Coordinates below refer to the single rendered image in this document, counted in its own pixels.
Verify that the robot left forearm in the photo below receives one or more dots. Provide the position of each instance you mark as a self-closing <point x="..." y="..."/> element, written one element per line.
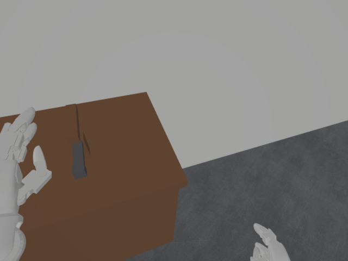
<point x="12" y="239"/>

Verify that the robot right hand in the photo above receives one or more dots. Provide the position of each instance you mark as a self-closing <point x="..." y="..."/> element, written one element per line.
<point x="275" y="251"/>

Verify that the tap lever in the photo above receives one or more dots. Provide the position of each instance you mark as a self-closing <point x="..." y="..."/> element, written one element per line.
<point x="78" y="167"/>

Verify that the robot left hand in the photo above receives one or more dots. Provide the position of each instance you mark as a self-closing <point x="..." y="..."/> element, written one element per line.
<point x="13" y="141"/>

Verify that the counter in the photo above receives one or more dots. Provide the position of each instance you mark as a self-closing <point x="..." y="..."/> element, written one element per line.
<point x="127" y="203"/>

